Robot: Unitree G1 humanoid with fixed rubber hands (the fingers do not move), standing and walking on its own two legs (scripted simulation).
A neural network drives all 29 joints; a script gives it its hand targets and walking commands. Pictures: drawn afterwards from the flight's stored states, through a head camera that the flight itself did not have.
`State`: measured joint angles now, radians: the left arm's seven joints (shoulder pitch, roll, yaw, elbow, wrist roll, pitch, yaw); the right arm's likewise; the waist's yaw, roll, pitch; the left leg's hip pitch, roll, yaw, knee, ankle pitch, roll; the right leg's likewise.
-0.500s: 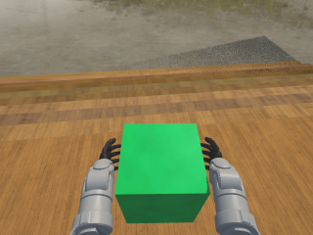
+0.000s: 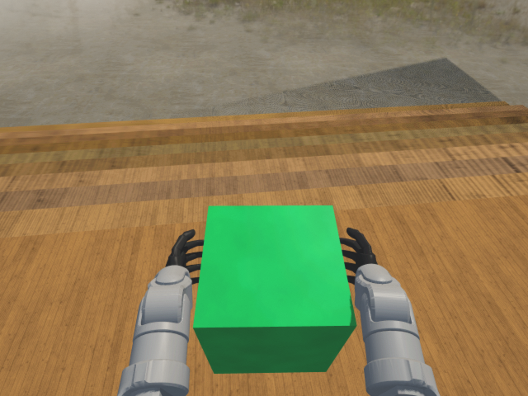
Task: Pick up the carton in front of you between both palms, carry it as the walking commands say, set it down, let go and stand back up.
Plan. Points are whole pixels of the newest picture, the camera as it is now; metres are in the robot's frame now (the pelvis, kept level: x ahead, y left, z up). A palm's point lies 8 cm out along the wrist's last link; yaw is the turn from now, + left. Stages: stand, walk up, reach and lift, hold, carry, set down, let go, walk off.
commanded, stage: reach and lift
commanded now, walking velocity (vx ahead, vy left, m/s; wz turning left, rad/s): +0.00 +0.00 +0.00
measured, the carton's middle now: (270, 293) +0.30 +0.00 -0.05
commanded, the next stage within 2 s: hold in 0.32 s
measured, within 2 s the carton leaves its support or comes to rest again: neither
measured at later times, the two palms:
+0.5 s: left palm (174, 270) +0.28 +0.15 +0.05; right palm (369, 268) +0.29 -0.15 +0.05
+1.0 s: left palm (173, 271) +0.28 +0.15 +0.05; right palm (369, 269) +0.28 -0.15 +0.05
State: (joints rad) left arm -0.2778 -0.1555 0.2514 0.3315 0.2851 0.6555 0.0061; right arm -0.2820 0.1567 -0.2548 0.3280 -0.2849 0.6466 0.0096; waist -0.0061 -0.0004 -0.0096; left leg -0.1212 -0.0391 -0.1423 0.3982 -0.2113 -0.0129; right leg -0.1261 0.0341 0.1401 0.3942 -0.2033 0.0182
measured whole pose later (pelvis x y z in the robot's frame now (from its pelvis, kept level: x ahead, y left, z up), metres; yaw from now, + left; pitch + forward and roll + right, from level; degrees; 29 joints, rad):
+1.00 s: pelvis -0.01 +0.00 +0.00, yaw +0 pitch -7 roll +0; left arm -0.30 -0.16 0.26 0.26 0.29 0.76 -0.01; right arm -0.31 0.16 -0.25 0.26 -0.29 0.75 0.02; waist 0.00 0.00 0.01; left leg -0.05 -0.03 -0.13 0.37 -0.19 -0.01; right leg -0.06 0.03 0.14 0.37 -0.18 0.02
